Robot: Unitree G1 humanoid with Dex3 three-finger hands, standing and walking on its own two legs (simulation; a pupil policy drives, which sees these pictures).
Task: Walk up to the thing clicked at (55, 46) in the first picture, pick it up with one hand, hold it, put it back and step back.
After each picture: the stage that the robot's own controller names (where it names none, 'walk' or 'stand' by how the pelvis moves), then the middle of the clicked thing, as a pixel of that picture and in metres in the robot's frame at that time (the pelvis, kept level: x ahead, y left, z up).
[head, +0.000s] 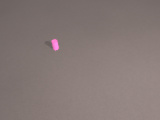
stand; (55, 44) +1.35 +0.42 -0.72
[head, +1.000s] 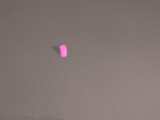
walk; (63, 51) +1.25 +0.26 -0.70
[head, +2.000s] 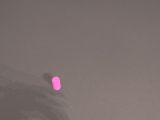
walk; (56, 83) +0.75 +0.25 -0.71
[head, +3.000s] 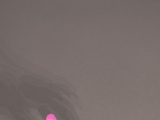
walk; out of the picture +0.46 +0.29 -0.71
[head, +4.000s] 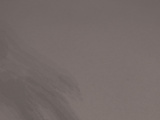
stand; out of the picture +0.33 +0.27 -0.71
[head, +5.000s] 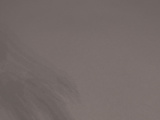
stand; out of the picture +0.32 +0.26 -0.72
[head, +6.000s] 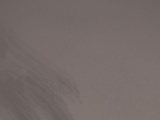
stand; out of the picture +0.33 +0.27 -0.73
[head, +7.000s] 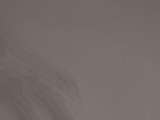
stand; out of the picture +0.31 +0.27 -0.73
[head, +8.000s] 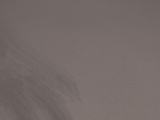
stand; out of the picture +0.31 +0.27 -0.73
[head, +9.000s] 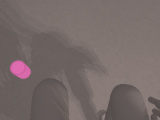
go down; (21, 70) +0.38 +0.32 -0.36
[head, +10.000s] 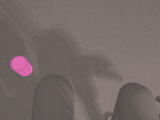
go down; (22, 66) +0.37 +0.33 -0.30
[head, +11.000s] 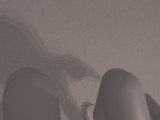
close in; out of the picture +0.34 +0.35 -0.22
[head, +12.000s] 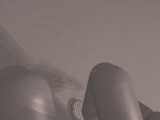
close; out of the picture +0.34 +0.35 -0.21
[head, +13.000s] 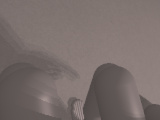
lift; out of the picture +0.31 +0.35 -0.21
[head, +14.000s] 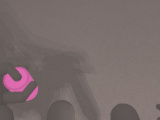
lift; (22, 85) +0.31 +0.23 -0.01
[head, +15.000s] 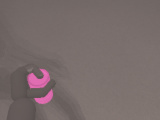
hold; (41, 87) +0.33 +0.19 -0.01
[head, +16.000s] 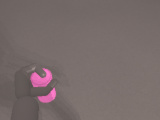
hold; (44, 86) +0.34 +0.18 +0.00
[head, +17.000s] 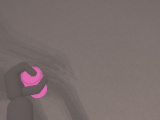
crouch; (35, 83) +0.35 +0.20 -0.06
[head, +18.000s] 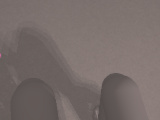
lower; out of the picture +0.43 +0.32 -0.11
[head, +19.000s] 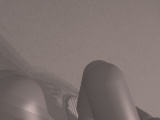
lower; out of the picture +0.37 +0.35 -0.21
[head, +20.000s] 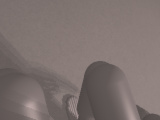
lower; out of the picture +0.36 +0.36 -0.21
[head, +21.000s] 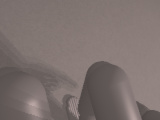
lower; out of the picture +0.36 +0.36 -0.21
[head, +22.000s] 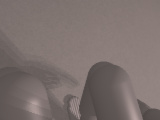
lower; out of the picture +0.35 +0.36 -0.21
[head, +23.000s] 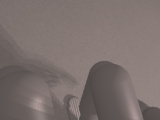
withdraw; out of the picture +0.34 +0.33 -0.22
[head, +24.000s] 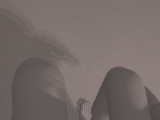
stand; out of the picture +0.37 +0.30 -0.23
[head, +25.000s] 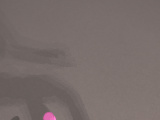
stand; (50, 119) +0.33 +0.25 -0.59
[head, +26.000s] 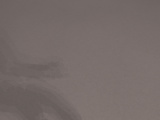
stand; out of the picture +0.34 +0.25 -0.66
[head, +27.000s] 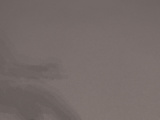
stand; out of the picture +0.33 +0.24 -0.67
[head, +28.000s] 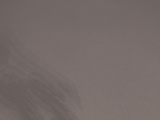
stand; out of the picture +0.36 +0.23 -0.72
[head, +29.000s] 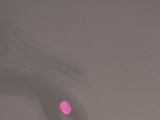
walk; (65, 107) +0.43 +0.26 -0.69
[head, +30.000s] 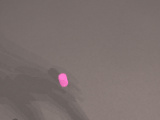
walk; (63, 80) +0.63 +0.22 -0.69
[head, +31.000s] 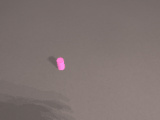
stand; (60, 64) +0.94 +0.28 -0.70
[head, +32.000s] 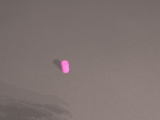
stand; (65, 66) +0.98 +0.26 -0.72
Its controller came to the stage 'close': yes
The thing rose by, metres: 0.70
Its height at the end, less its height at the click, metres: +0.00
